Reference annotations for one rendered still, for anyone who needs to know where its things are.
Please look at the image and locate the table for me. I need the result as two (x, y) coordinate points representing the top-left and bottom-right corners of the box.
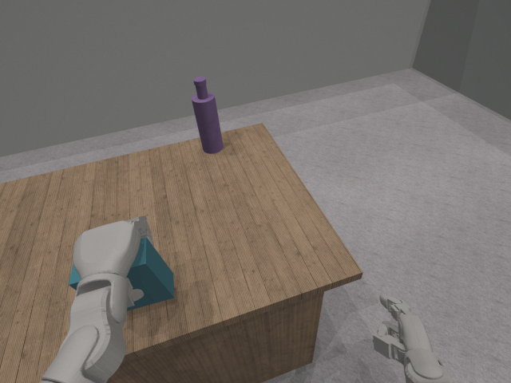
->
(0, 123), (363, 383)

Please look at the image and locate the robot right hand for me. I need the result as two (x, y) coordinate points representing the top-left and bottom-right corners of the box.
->
(373, 294), (433, 365)

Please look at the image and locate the robot right forearm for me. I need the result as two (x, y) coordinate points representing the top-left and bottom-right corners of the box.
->
(404, 349), (453, 383)

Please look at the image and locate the robot left forearm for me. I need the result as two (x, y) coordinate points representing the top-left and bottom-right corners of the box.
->
(40, 273), (129, 383)

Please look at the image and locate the robot left hand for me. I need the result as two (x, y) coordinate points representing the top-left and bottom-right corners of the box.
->
(73, 215), (154, 308)

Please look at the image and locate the sponge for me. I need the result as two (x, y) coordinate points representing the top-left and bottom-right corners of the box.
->
(69, 237), (174, 311)

